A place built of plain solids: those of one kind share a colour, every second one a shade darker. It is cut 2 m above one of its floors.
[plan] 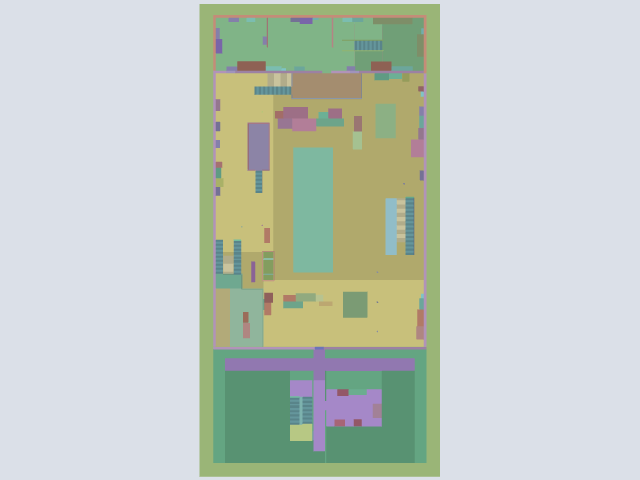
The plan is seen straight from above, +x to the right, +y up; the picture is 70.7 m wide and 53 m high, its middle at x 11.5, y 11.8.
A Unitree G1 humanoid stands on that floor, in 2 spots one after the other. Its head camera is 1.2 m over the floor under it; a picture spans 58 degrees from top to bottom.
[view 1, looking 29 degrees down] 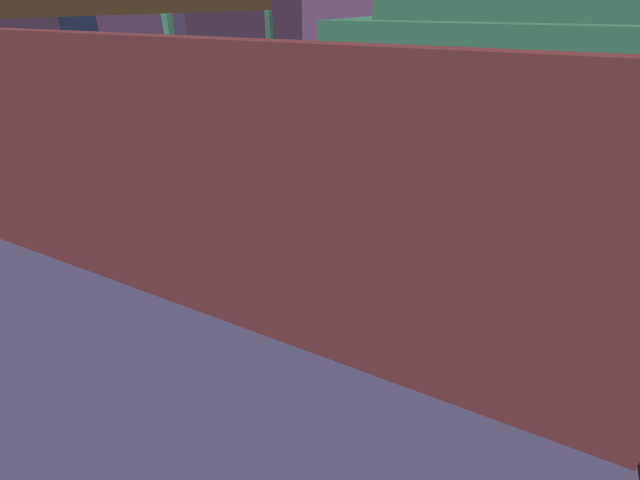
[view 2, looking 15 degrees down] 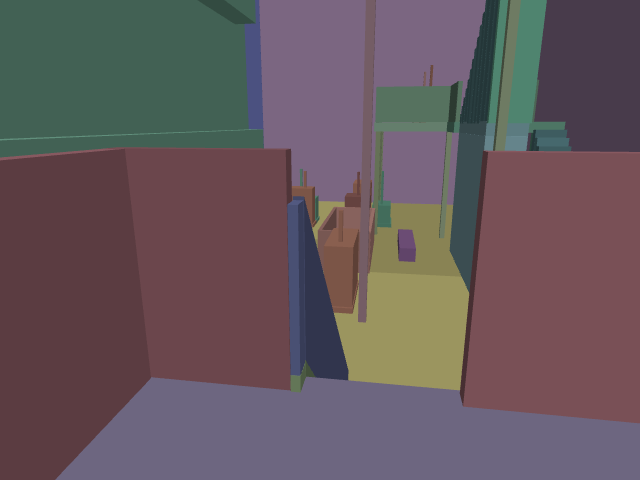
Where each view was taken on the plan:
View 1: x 4.72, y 20.04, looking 27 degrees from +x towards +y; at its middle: rail_gantry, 1.42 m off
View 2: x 4.72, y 21.29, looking -81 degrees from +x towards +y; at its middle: rail_bilge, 11.21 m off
